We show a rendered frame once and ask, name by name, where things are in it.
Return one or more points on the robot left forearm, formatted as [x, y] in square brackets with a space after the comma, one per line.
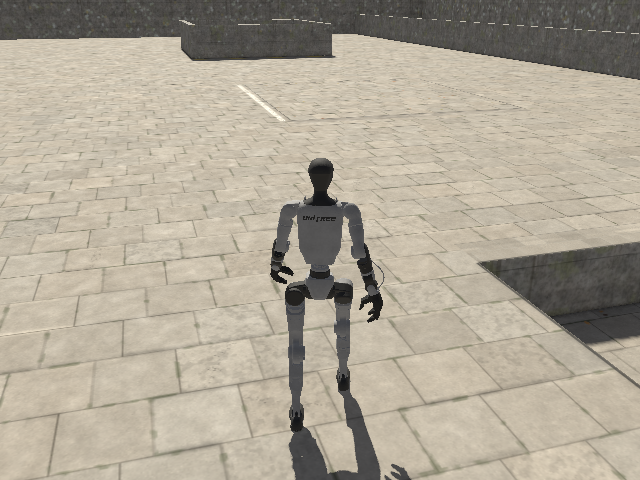
[277, 258]

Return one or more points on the right robot foot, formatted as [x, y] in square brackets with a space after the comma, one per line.
[343, 383]

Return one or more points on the left robot upper arm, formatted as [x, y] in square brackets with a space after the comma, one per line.
[288, 211]

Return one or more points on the robot right forearm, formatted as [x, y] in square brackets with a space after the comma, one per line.
[367, 273]

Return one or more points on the robot left hand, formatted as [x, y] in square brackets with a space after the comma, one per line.
[283, 269]

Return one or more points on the left robot shin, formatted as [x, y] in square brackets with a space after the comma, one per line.
[295, 382]

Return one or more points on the robot right hand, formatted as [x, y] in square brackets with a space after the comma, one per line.
[377, 305]

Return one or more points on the right robot upper arm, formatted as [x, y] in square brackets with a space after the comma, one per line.
[352, 212]

